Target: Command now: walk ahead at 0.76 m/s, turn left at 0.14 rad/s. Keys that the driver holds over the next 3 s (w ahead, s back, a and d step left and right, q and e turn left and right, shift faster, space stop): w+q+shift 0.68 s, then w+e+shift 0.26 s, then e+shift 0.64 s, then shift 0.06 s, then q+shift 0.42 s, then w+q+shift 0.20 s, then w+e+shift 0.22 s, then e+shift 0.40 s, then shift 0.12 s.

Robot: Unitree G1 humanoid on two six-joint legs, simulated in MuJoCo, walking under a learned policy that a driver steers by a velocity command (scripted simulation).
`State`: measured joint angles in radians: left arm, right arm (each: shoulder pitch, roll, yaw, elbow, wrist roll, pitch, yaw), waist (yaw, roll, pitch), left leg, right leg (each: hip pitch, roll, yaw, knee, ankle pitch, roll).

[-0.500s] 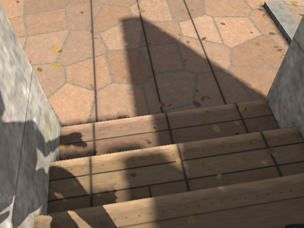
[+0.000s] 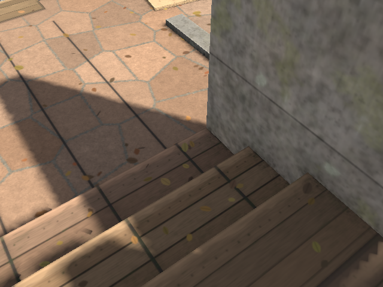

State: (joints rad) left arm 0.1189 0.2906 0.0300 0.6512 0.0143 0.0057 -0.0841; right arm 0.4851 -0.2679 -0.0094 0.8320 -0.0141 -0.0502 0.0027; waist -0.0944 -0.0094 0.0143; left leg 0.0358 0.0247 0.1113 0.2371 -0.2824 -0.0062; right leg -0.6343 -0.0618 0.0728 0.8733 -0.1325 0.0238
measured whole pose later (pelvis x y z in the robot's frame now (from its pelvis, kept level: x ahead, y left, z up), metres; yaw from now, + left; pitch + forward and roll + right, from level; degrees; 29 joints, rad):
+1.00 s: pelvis +0.61 +0.16 -0.08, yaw +32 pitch -1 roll +0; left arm 0.14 0.26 0.05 0.81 0.02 -0.02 -0.05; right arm 0.47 -0.27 -0.03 0.88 -0.02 -0.09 -0.03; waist -0.07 0.00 0.01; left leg 0.01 -0.10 0.06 0.84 -0.74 0.11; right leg -0.61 0.00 -0.06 0.66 0.52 -0.11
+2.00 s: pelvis +0.98 +0.30 -0.33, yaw +4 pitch +2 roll +1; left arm 0.21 0.28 0.07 0.75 0.03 -0.09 0.05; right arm 0.33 -0.28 -0.03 0.76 -0.06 -0.03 0.00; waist 0.01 0.00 0.00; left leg -0.53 0.05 0.03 1.13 -0.47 -0.10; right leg -0.36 -0.09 -0.18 0.50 -0.16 -0.03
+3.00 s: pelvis +1.37 +0.52 -0.49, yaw -6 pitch +2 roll -3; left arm 0.27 0.27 0.05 0.82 -0.04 -0.01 0.05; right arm 0.04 -0.22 -0.01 0.64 0.00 -0.07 -0.05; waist 0.04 0.01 0.06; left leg -0.69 0.05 -0.27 0.77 -0.05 -0.15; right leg -0.30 0.21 0.17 0.50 -0.21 -0.07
